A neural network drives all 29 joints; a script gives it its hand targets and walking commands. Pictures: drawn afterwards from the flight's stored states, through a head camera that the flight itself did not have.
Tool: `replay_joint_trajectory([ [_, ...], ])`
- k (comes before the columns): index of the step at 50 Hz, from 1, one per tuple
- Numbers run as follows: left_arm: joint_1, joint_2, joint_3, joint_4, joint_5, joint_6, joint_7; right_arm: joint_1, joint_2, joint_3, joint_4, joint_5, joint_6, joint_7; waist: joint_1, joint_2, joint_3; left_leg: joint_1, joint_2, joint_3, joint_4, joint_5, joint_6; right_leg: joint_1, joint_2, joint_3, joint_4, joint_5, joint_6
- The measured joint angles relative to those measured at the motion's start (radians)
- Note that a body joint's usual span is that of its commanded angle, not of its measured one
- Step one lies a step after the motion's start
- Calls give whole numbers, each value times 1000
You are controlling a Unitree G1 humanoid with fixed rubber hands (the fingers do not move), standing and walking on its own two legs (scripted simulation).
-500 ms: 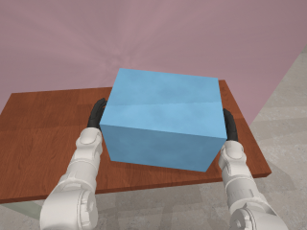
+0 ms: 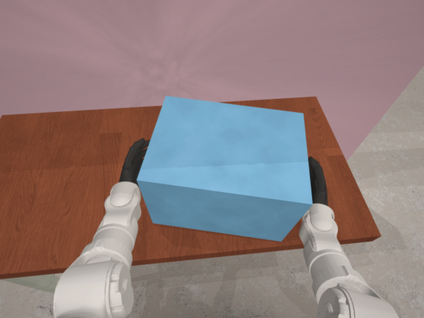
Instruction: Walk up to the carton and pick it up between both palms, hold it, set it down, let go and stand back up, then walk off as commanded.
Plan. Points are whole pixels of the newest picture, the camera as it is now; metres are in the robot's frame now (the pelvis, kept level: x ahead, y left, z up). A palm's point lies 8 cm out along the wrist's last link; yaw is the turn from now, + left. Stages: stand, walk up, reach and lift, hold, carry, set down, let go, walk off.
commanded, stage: set down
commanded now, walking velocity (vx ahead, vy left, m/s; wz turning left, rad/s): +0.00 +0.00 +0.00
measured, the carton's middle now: (224, 170) +0.40 -0.04 +0.00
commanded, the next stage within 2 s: none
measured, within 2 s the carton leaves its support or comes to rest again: rests again in 0.16 s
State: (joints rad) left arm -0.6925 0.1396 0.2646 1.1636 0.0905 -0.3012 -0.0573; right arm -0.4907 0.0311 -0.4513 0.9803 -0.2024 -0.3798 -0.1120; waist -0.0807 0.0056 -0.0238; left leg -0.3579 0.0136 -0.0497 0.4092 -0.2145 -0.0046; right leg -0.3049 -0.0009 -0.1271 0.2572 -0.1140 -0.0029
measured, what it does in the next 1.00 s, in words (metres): stands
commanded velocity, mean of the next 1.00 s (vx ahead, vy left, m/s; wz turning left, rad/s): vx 0.00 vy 0.00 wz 0.00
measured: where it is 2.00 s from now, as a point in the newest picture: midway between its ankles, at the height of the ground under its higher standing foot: outside the picture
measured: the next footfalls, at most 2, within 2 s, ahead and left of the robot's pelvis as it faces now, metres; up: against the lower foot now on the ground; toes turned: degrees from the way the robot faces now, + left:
none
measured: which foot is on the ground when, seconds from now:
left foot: down 0.00-1.00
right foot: down 0.00-1.00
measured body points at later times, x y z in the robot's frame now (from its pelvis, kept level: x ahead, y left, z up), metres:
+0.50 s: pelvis +0.01 +0.00 +0.00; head +0.09 +0.01 +0.44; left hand +0.42 +0.15 -0.01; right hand +0.34 -0.21 -0.02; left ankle -0.02 +0.11 -0.75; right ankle +0.00 -0.12 -0.75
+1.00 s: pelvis -0.03 +0.00 -0.01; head +0.04 +0.02 +0.43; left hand +0.41 +0.15 +0.01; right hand +0.32 -0.22 -0.01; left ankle -0.02 +0.11 -0.75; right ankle +0.00 -0.12 -0.75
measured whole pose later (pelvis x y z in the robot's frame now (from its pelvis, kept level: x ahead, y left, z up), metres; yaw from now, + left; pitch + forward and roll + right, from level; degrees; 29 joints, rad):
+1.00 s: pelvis -0.03 +0.00 -0.01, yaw -1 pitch +14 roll -2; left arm -0.76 0.23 0.02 1.25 -0.16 -0.31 0.00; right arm -0.56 -0.04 -0.24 1.12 0.01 -0.36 -0.17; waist -0.10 0.01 -0.13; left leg -0.55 0.02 -0.05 0.54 -0.23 -0.01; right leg -0.51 0.00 -0.13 0.41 -0.14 -0.01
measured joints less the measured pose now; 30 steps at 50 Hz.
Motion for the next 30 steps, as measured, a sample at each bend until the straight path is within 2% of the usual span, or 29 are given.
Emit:
replay_joint_trajectory([
  [15, 0, 4, 0, 42, 0, -97, -6, 0, 0, -18, 64, 0, -119, -6, 0, 0, -9, -49, 0, 0, 0, 0, -1, -49, 0, 0, 0, 0, -2],
  [25, 2, 6, 0, 47, 5, -112, -7, 0, -1, -18, 77, 0, -142, -10, 0, 0, -15, -59, 0, 0, 2, 0, -1, -60, 0, 0, 2, 0, -2],
  [27, 2, 8, -6, 47, 5, -109, -3, 0, -8, -3, 84, 3, -144, -17, 0, 0, -23, -68, 0, 0, 5, 0, -1, -69, 0, 0, 6, 0, -2],
  [30, 2, 19, -51, 47, -1, -93, 16, 0, -35, 70, 106, 57, -144, -33, 0, 0, -40, -87, 1, 0, 14, 0, -2, -87, 0, 0, 16, -1, -3],
])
